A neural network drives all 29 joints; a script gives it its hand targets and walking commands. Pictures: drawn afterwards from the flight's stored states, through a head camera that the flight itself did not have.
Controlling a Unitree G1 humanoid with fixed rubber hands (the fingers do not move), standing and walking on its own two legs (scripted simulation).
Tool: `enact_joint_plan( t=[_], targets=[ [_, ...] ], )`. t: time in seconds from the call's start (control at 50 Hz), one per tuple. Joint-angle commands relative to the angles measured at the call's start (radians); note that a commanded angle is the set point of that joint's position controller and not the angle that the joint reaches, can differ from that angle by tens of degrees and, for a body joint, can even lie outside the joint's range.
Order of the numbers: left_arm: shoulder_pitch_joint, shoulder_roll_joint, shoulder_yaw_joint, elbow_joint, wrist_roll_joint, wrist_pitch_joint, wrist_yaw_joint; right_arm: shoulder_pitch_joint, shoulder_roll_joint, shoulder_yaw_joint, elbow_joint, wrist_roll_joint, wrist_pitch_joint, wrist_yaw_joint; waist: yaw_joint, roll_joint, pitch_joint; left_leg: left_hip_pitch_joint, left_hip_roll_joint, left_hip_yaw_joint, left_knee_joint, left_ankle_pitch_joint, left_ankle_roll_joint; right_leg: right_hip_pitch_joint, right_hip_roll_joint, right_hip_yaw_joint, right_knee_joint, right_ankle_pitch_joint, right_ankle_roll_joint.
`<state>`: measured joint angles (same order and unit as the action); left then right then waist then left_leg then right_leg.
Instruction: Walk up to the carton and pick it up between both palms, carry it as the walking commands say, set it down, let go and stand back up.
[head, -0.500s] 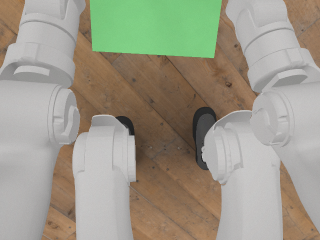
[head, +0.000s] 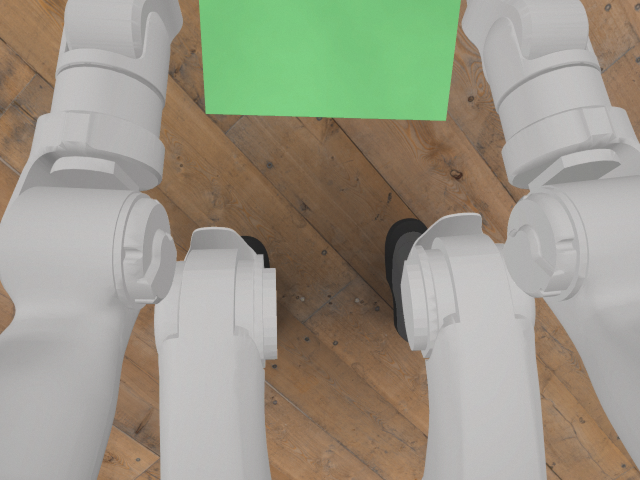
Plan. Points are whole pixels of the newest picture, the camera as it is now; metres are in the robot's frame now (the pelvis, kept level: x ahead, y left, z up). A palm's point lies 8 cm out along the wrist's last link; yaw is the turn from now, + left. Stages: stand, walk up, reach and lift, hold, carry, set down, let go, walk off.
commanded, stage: reach and lift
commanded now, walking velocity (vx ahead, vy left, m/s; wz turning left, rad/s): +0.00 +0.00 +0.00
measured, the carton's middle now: out of the picture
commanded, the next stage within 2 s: none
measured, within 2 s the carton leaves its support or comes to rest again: neither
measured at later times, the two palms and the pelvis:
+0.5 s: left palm out of the picture +0.57 +0.14 -0.12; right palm out of the picture +0.55 -0.13 -0.12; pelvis -0.01 +0.00 +0.03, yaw +1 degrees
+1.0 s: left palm out of the picture +0.56 +0.14 -0.06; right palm out of the picture +0.54 -0.14 -0.07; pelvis -0.01 +0.00 +0.07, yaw +1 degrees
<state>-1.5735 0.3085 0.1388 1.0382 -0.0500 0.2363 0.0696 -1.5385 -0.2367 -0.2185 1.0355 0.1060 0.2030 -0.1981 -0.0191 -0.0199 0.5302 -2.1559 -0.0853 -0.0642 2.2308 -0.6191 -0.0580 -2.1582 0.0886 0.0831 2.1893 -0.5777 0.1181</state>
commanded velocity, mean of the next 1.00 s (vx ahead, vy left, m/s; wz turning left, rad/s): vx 0.00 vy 0.00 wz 0.00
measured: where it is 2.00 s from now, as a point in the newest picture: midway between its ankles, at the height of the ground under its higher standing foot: (329, 309)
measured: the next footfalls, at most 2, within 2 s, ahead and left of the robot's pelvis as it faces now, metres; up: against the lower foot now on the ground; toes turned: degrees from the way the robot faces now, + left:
none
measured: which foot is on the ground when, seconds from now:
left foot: down 0.00-1.00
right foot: down 0.00-1.00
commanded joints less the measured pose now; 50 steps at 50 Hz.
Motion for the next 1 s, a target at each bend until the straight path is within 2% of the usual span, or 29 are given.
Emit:
enact_joint_plan(
  t=[0.0,0.02,0.04,0.06,0.12,0.26,0.28,0.32,0.34,0.36,0.38,0.44,0.46,0.48,0.5,0.6,0.66,0.7,0.72,0.76,0.78,0.8,0.82,0.84,0.9,0.92,0.94,0.96,0.98],
  targets=[
    [-0.683,-0.936,-0.296,-0.297,-0.114,-0.058,-0.254,-0.718,0.973,0.311,-0.332,0.109,-0.039,0.281,0.025,0.067,-1.743,0.649,-0.041,0.145,-0.175,0.480,0.042,0.725,0.046,-0.193,-0.096,0.477,-0.082],
    [-0.699,-0.961,-0.298,-0.260,-0.115,-0.050,-0.255,-0.698,0.975,0.282,-0.271,0.090,-0.029,0.284,-0.003,0.063,-1.647,0.592,-0.033,0.147,-0.181,0.414,0.039,0.667,0.041,-0.202,-0.100,0.422,-0.088],
    [-0.704,-0.943,-0.275,-0.275,-0.096,-0.045,-0.257,-0.695,0.988,0.265,-0.258,0.076,-0.016,0.283,0.012,0.070,-1.638,0.615,-0.038,0.157,-0.186,0.405,0.038,0.662,0.045,-0.196,-0.122,0.395,-0.088],
    [-0.715,-0.973,-0.299,-0.320,-0.114,-0.037,-0.258,-0.720,0.983,0.285,-0.344,0.089,-0.015,0.282,-0.006,0.069,-1.742,0.682,-0.039,0.150,-0.195,0.447,0.041,0.711,0.053,-0.205,-0.121,0.438,-0.085],
    [-0.729,-1.001,-0.326,-0.346,-0.130,-0.019,-0.244,-0.814,0.969,0.319,-0.450,0.111,-0.016,0.265,0.012,0.110,-1.896,0.744,-0.045,0.159,-0.192,0.481,0.037,0.781,0.049,-0.201,-0.128,0.476,-0.081],
    [-0.624,-1.053,-0.206,-0.176,-0.042,0.030,-0.278,-0.814,1.000,0.282,-0.372,0.027,0.036,0.282,0.004,0.063,-1.720,0.607,-0.043,0.173,-0.247,0.317,0.049,0.708,0.040,-0.217,-0.183,0.311,-0.073],
    [-0.623,-1.068,-0.225,-0.226,-0.056,0.034,-0.283,-0.814,1.012,0.304,-0.447,0.031,0.037,0.284,0.005,0.042,-1.823,0.634,-0.053,0.177,-0.245,0.352,0.052,0.789,0.051,-0.208,-0.200,0.360,-0.074],
    [-0.635,-1.088,-0.205,-0.188,-0.042,0.052,-0.289,-0.837,1.015,0.289,-0.438,0.019,0.044,0.283,-0.012,0.054,-1.819,0.639,-0.058,0.172,-0.254,0.346,0.049,0.753,0.049,-0.221,-0.207,0.344,-0.068],
    [-0.574,-1.119,-0.187,-0.137,-0.028,0.069,-0.297,-0.860,0.973,0.273,-0.445,0.000,0.049,0.286,-0.044,0.043,-1.738,0.607,-0.051,0.157,-0.265,0.334,0.053,0.701,0.047,-0.229,-0.207,0.320,-0.068],
    [-0.601,-1.115,-0.195,-0.213,-0.030,0.066,-0.299,-0.856,1.003,0.296,-0.481,0.005,0.054,0.287,-0.024,0.048,-1.826,0.649,-0.065,0.165,-0.269,0.378,0.051,0.766,0.053,-0.226,-0.217,0.362,-0.066],
    [-0.627,-1.129,-0.220,-0.234,-0.055,0.068,-0.296,-0.852,1.002,0.311,-0.516,0.010,0.057,0.285,-0.048,0.029,-1.890,0.661,-0.063,0.162,-0.255,0.396,0.048,0.814,0.052,-0.219,-0.221,0.400,-0.070],
    [-0.646,-1.114,-0.255,-0.294,-0.054,0.077,-0.286,-0.822,1.039,0.320,-0.500,0.020,0.076,0.293,-0.042,0.071,-1.988,0.754,-0.065,0.152,-0.277,0.445,0.043,0.804,0.050,-0.232,-0.212,0.438,-0.065],
    [-0.669,-1.103,-0.254,-0.285,-0.045,0.077,-0.282,-0.798,1.043,0.311,-0.460,0.006,0.082,0.297,-0.039,0.043,-1.947,0.724,-0.067,0.152,-0.281,0.417,0.041,0.776,0.054,-0.238,-0.221,0.418,-0.067],
    [-0.673,-1.108,-0.252,-0.306,-0.053,0.083,-0.279,-0.843,1.029,0.332,-0.516,0.022,0.084,0.303,-0.021,0.061,-1.998,0.764,-0.068,0.161,-0.279,0.433,0.040,0.797,0.052,-0.221,-0.231,0.412,-0.067],
    [-0.628,-1.102,-0.231,-0.257,-0.018,0.090,-0.278,-0.803,1.028,0.297,-0.453,-0.009,0.088,0.306,-0.023,0.074,-1.900,0.734,-0.064,0.155,-0.292,0.395,0.039,0.716,0.048,-0.239,-0.227,0.363,-0.067],
    [-0.619,-1.136,-0.265,-0.335,-0.028,0.099,-0.271,-0.829,1.053,0.352,-0.559,0.018,0.098,0.314,-0.019,0.057,-2.044,0.826,-0.076,0.150,-0.302,0.486,0.036,0.790,0.056,-0.235,-0.248,0.438,-0.063],
    [-0.667,-1.150,-0.308,-0.388,-0.049,0.104,-0.265,-0.839,1.039,0.352,-0.576,0.030,0.102,0.309,-0.052,0.085,-2.124,0.884,-0.071,0.145,-0.305,0.487,0.030,0.819,0.057,-0.242,-0.242,0.444,-0.062],
    [-0.629,-1.145,-0.288,-0.332,-0.037,0.116,-0.258,-0.835,1.018,0.342,-0.542,0.017,0.112,0.309,-0.035,0.094,-2.032,0.867,-0.064,0.140,-0.317,0.436,0.032,0.733,0.053,-0.236,-0.258,0.360,-0.070],
    [-0.647,-1.158,-0.304,-0.394,-0.045,0.114,-0.258,-0.838,1.069,0.366,-0.559,0.036,0.118,0.309,-0.019,0.095,-2.107,0.912,-0.072,0.143,-0.323,0.463,0.029,0.791,0.058,-0.236,-0.262,0.391,-0.066],
    [-0.649,-1.171,-0.308,-0.382,-0.049,0.122,-0.264,-0.787,1.074,0.351,-0.541,0.004,0.134,0.309,-0.065,0.050,-2.094,0.886,-0.074,0.146,-0.334,0.429,0.030,0.811,0.056,-0.240,-0.292,0.379,-0.066],
    [-0.646,-1.167,-0.283,-0.354,-0.044,0.125,-0.269,-0.788,1.060,0.338,-0.506,0.004,0.135,0.305,-0.043,0.084,-2.027,0.825,-0.071,0.158,-0.331,0.398,0.030,0.802,0.056,-0.217,-0.300,0.354,-0.074],
    [-0.630,-1.179,-0.314,-0.393,-0.055,0.124,-0.270,-0.781,1.098,0.360,-0.565,0.010,0.137,0.304,-0.039,0.053,-2.111,0.852,-0.079,0.153,-0.341,0.456,0.032,0.848,0.062,-0.220,-0.296,0.422,-0.069],
    [-0.645,-1.180,-0.333,-0.427,-0.057,0.126,-0.271,-0.785,1.089,0.367,-0.591,0.024,0.136,0.304,-0.049,0.094,-2.179,0.897,-0.074,0.160,-0.335,0.485,0.026,0.881,0.062,-0.217,-0.299,0.453,-0.068],
    [-0.606,-1.176,-0.314,-0.388,-0.050,0.131,-0.273,-0.732,1.101,0.359,-0.530,0.016,0.145,0.305,-0.035,0.083,-2.124,0.862,-0.080,0.159,-0.345,0.469,0.026,0.866,0.059,-0.219,-0.302,0.438,-0.066],
    [-0.526,-1.202,-0.275,-0.323,-0.016,0.145,-0.273,-0.789,1.095,0.379,-0.606,0.012,0.143,0.305,-0.010,0.055,-2.106,0.848,-0.086,0.160,-0.369,0.460,0.034,0.878,0.064,-0.219,-0.329,0.424,-0.060],
    [-0.567,-1.203,-0.281,-0.357,-0.021,0.148,-0.273,-0.774,1.074,0.367,-0.606,0.002,0.150,0.306,-0.021,0.061,-2.117,0.847,-0.088,0.168,-0.374,0.454,0.025,0.887,0.066,-0.219,-0.336,0.423,-0.064],
    [-0.566,-1.176,-0.269,-0.360,-0.012,0.141,-0.274,-0.714,1.105,0.345,-0.532,-0.027,0.162,0.306,-0.034,0.003,-2.071,0.797,-0.086,0.162,-0.382,0.422,0.032,0.889,0.066,-0.213,-0.354,0.410,-0.062],
    [-0.596,-1.187,-0.293,-0.423,-0.027,0.141,-0.273,-0.777,1.119,0.385,-0.630,0.011,0.155,0.309,-0.017,0.036,-2.193,0.864,-0.093,0.164,-0.392,0.461,0.032,0.946,0.068,-0.204,-0.359,0.451,-0.063],
    [-0.575,-1.171,-0.274,-0.380,-0.014,0.147,-0.277,-0.732,1.104,0.361,-0.553,-0.016,0.168,0.306,-0.035,0.025,-2.115,0.817,-0.087,0.160,-0.396,0.419,0.032,0.908,0.063,-0.209,-0.363,0.410,-0.058]
  ],
)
